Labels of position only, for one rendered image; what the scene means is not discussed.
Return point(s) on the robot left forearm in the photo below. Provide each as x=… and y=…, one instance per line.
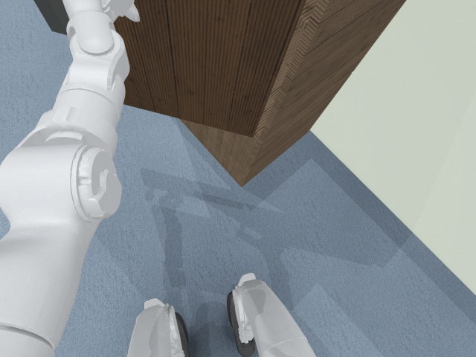
x=90, y=101

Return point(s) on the robot thigh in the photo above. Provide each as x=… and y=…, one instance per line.
x=275, y=331
x=155, y=328

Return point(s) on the cupboard door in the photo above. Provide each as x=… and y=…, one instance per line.
x=212, y=62

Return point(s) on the handle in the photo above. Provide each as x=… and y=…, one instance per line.
x=55, y=14

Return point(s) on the left robot hand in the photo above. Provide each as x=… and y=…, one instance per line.
x=112, y=8

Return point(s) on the left robot upper arm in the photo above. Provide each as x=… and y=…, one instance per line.
x=54, y=198

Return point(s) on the robot left thigh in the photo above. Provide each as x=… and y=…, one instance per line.
x=155, y=328

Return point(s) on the robot right thigh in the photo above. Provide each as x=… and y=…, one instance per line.
x=275, y=331

